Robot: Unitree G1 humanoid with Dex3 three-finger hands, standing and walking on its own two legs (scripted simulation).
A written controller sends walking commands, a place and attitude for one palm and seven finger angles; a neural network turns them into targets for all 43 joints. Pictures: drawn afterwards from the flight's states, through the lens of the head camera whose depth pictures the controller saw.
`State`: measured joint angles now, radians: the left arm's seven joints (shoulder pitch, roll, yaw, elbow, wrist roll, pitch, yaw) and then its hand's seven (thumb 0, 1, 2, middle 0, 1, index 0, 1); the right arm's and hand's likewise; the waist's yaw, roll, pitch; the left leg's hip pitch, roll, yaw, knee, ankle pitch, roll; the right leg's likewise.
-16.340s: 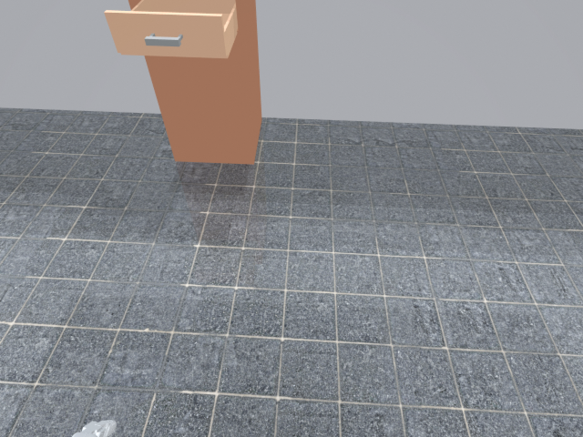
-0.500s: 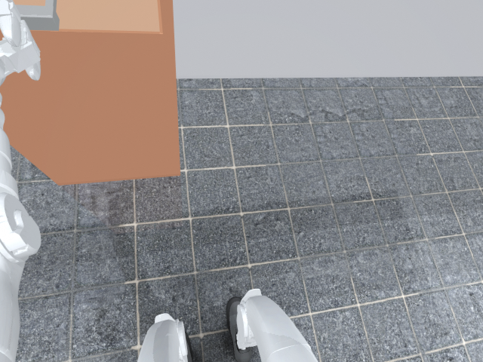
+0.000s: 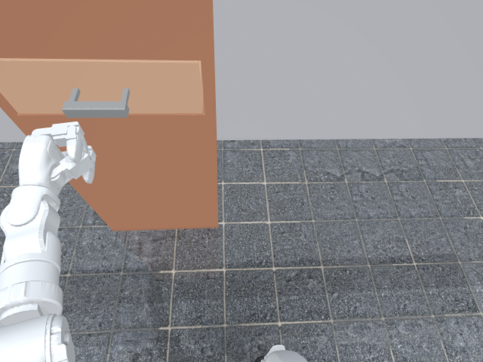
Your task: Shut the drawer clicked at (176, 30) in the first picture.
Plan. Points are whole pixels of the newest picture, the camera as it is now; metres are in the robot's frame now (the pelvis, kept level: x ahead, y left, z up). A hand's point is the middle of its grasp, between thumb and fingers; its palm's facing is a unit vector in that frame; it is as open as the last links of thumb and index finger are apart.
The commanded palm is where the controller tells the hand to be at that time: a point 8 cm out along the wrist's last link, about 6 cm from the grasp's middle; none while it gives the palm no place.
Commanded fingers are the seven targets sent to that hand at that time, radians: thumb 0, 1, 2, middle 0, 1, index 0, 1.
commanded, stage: draw the hand back to the body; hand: left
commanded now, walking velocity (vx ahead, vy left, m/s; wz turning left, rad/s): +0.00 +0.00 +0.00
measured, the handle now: (98, 101) +0.59 +0.25 +0.03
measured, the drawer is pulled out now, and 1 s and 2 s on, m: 0.00 0.00 0.00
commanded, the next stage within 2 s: step back with the hand held close in 1.08 s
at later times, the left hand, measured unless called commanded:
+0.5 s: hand (15, 249) +0.26 +0.24 +0.14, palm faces +0.32 -0.90 -0.28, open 3.3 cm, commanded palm +0.21 +0.28 +0.16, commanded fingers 0.00 0.90 0.90 -1.40 -1.60 -1.40 -1.60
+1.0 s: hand out of the picture +0.13 +0.23 +0.21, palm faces +0.45 -0.79 -0.41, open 3.3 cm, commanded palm +0.08 +0.27 +0.21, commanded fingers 0.00 0.90 0.90 -1.40 -1.60 -1.40 -1.60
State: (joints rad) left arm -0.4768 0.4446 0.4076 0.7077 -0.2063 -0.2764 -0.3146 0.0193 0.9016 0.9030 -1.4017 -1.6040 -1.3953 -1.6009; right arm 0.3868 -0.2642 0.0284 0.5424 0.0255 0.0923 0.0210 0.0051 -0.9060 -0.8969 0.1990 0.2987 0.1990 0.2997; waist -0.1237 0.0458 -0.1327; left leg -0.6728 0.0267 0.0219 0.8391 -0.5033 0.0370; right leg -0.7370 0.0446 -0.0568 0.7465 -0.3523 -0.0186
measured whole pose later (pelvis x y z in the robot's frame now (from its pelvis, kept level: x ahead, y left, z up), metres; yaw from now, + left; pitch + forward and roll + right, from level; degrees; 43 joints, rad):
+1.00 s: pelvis -0.03 -0.02 +0.04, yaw +3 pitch -5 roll -1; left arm 0.54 0.33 0.28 -0.46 -0.06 -0.12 0.10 0.02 0.89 0.90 -1.41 -1.60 -1.40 -1.60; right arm 0.22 -0.24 0.02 0.63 0.01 -0.12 -0.07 0.01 -0.90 -0.90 0.20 0.30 0.20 0.30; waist 0.06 0.10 0.01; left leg -0.03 -0.01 0.00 0.42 -0.30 0.02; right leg -0.11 0.02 -0.07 0.40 -0.20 -0.03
